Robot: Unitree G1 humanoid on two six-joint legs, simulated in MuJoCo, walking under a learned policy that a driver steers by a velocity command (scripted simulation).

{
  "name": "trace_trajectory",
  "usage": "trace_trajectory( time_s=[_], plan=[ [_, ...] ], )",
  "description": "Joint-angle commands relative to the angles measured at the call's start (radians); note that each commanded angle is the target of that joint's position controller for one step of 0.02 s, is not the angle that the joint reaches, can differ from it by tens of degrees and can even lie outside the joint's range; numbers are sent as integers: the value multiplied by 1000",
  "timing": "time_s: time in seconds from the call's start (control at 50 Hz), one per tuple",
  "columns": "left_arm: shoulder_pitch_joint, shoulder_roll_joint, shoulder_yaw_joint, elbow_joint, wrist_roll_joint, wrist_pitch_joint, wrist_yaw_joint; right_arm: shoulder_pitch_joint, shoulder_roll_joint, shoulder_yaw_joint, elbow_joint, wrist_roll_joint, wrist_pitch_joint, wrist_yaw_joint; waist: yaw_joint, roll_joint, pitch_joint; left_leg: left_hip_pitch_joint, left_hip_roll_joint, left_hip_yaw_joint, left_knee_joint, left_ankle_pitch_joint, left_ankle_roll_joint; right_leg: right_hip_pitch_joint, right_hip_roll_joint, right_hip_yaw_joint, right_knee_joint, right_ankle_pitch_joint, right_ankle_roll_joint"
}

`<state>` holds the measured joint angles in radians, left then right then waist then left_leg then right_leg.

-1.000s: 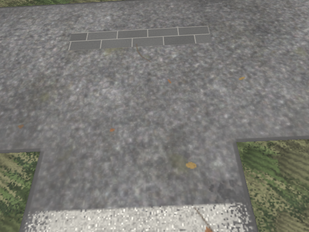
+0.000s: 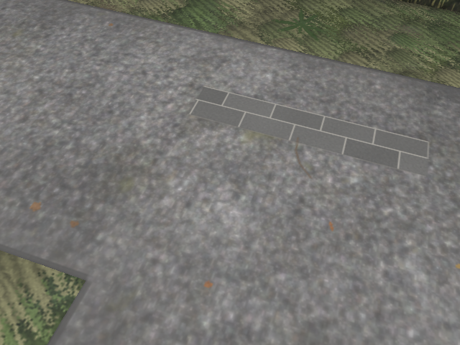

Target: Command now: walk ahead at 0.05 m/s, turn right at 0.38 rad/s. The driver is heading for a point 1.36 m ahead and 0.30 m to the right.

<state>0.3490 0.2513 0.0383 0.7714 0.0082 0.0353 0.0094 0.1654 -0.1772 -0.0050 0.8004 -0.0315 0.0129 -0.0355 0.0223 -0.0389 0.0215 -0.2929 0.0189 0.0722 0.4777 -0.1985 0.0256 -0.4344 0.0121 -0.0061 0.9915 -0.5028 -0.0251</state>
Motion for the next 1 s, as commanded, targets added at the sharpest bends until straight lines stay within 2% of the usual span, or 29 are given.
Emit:
trace_trajectory(
  time_s=[0.02,0.06,0.1,0.12,0.14,0.16,0.18,0.2,0.22,0.24,0.26,0.28,0.32,0.36,0.5,0.52,0.54,0.64,0.68,0.7,0.72,0.74,0.76,0.78,0.8,0.84,0.92,0.96,1.0],
  plan=[
    [62,69,26,-48,1,18,8,-5,-136,-40,-33,-1,5,-20,3,195,-40,69,227,-112,-169,329,167,-27,-19,0,-4,43,26],
    [15,43,17,-63,-7,22,-5,-1,-161,-50,-16,-4,10,-18,-14,210,-56,61,229,-70,-150,264,157,30,-31,-15,-127,82,29],
    [-22,55,18,-86,-7,25,-17,17,-195,-63,-1,-4,14,-10,-31,213,-67,66,264,-84,-131,209,158,69,-30,-29,-209,89,19],
    [-11,55,17,-84,-11,18,-24,-9,-209,-73,-16,3,14,-4,-27,208,-89,53,271,-92,-123,176,157,112,-26,-39,-240,114,15],
    [8,43,15,-78,-17,13,-29,-36,-221,-77,-14,10,16,-1,2,176,-103,31,271,-79,-83,138,134,180,-18,-62,-310,183,4],
    [24,44,16,-70,-11,5,-31,-39,-218,-79,-12,14,20,-1,12,134,-98,-9,248,-53,-29,71,96,241,0,-62,-401,230,-9],
    [24,69,22,-69,6,-7,-30,0,-198,-79,4,8,28,1,7,21,-61,-60,200,-1,89,-43,36,260,-30,32,-534,274,-21],
    [16,167,39,-92,19,-24,-16,52,-128,-63,-13,-1,38,4,-31,-264,-38,-200,59,106,350,-300,-47,268,-273,377,-663,480,-71],
    [91,261,69,-77,7,-21,-8,-75,-139,-54,-71,-6,55,0,42,-312,-18,-323,-54,-6,484,-467,-42,227,-386,572,-739,553,-218],
    [83,237,67,-70,6,-20,-3,-85,-158,-54,-62,-9,58,1,23,-169,1,-346,-16,-92,556,-397,-34,226,-354,529,-744,441,-235],
    [15,196,55,-80,-2,-18,2,-77,-167,-59,-47,6,52,8,-8,-110,19,-343,-1,-116,558,-293,-26,211,-296,457,-743,371,-212],
    [-60,184,53,-96,1,-21,5,-59,-174,-62,-31,15,41,8,-32,-77,20,-327,2,-115,534,-204,-33,219,-237,397,-745,379,-179],
    [-98,146,42,-110,-12,-34,9,-16,-190,-67,-1,0,35,12,-43,-74,-56,-298,-19,-109,568,-127,-47,292,-194,333,-708,567,-169],
    [-67,143,43,-98,-18,-42,10,-16,-180,-65,0,3,40,15,-37,-41,-91,-295,-29,-117,569,-109,-61,339,-191,323,-687,637,-174],
    [-22,176,56,-82,-5,-33,19,-66,-166,-52,-31,8,40,7,0,-91,-41,-305,-54,-127,407,-152,-88,331,-172,406,-670,550,-206],
    [-33,164,55,-86,-4,-31,15,-70,-166,-50,-35,15,34,3,8,-95,-47,-287,-57,-127,374,-151,-87,328,-158,411,-663,537,-204],
    [-29,168,62,-78,1,-31,13,-80,-173,-49,-52,10,33,0,17,-104,-59,-269,-66,-131,363,-156,-74,324,-155,434,-654,530,-201],
    [-96,158,60,-80,13,-27,5,-30,-166,-38,-71,21,21,-9,-2,-98,-94,-75,-76,-107,231,-185,-33,229,-147,460,-616,602,-182],
    [-139,147,53,-76,7,-21,5,35,-148,-32,-60,20,13,-14,-46,-80,-86,80,-81,-90,51,-92,-7,149,-117,457,-587,576,-138],
    [-143,127,47,-73,2,-20,7,48,-164,-34,-54,15,5,-13,-55,-63,-74,171,-42,-135,-76,-10,23,87,-77,442,-563,449,-86],
    [-97,62,30,-72,0,-20,10,50,-228,-40,-54,-2,-5,-16,-26,125,-71,224,151,-376,-220,-29,72,15,20,331,-415,202,-21],
    [-5,59,29,-63,2,-25,22,-10,-297,-43,-102,10,-10,-10,23,218,-59,213,343,-567,-253,223,149,-50,161,188,-309,-62,8],
    [-36,131,46,-42,15,-18,28,30,-277,-48,-71,11,-10,-8,-12,205,-84,98,361,-575,-235,241,240,38,111,171,-176,-84,17],
    [-63,138,51,-41,3,-15,26,-4,-224,-36,-62,16,-17,-3,11,139,-26,52,300,-521,-250,214,227,52,95,200,-127,-3,20],
    [-60,126,49,-16,2,-12,20,-56,-187,-27,-63,19,-21,1,31,127,-7,36,226,-417,-246,204,188,81,81,194,-108,65,31],
    [-33,106,42,16,6,-4,9,-64,-165,-18,-57,16,-26,-1,35,179,-33,93,152,-301,-225,312,155,105,75,164,-118,104,54],
    [-76,65,17,53,1,5,17,20,-177,-22,2,15,-23,-1,-9,180,-44,197,135,-273,-187,343,152,146,35,83,-321,86,73],
    [-94,66,12,72,-7,4,26,45,-195,-30,25,11,-17,-1,-27,194,-36,218,137,-292,-172,313,154,173,30,64,-433,95,61],
    [-68,62,8,105,-10,-4,34,37,-199,-36,39,15,-11,-1,-9,177,-34,208,130,-297,-150,308,135,245,25,48,-600,210,44]
  ],
)
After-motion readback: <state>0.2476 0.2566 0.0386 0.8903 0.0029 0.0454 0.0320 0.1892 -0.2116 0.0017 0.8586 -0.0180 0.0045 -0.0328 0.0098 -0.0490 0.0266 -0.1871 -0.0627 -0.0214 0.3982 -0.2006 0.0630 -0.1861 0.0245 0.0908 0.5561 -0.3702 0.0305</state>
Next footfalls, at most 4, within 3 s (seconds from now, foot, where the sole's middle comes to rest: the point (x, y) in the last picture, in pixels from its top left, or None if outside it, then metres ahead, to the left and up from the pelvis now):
0.18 right None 0.03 -0.11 -0.77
0.72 left None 0.10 0.06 -0.77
1.04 right None -0.03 -0.11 -0.77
2.52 right None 0.36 -0.21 -0.77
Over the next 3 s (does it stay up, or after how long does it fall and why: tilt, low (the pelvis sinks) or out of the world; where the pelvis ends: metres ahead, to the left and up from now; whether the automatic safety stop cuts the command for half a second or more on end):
stays up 0.39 -0.16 0.00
